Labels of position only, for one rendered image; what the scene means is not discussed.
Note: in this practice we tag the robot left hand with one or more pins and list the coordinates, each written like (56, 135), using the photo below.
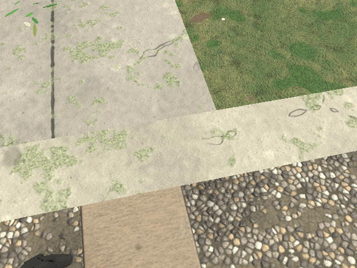
(49, 261)

